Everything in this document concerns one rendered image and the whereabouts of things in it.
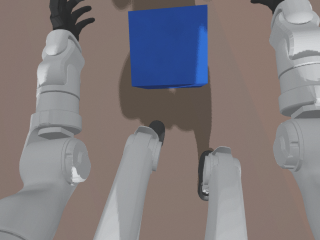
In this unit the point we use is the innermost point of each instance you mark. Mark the robot right forearm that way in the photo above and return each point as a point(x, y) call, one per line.
point(295, 36)

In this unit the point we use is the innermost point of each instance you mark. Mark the left robot hand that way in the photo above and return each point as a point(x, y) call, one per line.
point(62, 18)

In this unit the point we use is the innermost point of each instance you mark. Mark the right robot thigh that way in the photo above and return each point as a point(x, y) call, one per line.
point(226, 212)

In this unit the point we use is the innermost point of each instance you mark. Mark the right robot hand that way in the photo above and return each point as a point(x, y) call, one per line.
point(272, 4)

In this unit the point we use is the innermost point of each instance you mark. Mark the left robot upper arm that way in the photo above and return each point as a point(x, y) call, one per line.
point(50, 171)

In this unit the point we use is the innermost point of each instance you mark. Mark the robot left forearm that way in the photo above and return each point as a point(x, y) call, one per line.
point(58, 90)

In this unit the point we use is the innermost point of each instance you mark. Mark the carton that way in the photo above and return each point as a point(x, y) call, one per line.
point(169, 47)

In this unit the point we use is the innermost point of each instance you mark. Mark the left robot shin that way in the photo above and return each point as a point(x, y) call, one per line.
point(142, 129)

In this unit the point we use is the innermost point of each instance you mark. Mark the right robot upper arm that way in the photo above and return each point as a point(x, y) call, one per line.
point(297, 148)

